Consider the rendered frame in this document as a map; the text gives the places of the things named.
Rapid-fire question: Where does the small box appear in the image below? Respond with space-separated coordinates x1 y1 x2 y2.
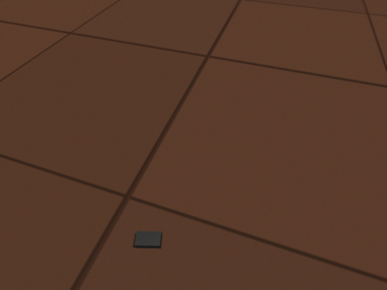
134 231 162 248

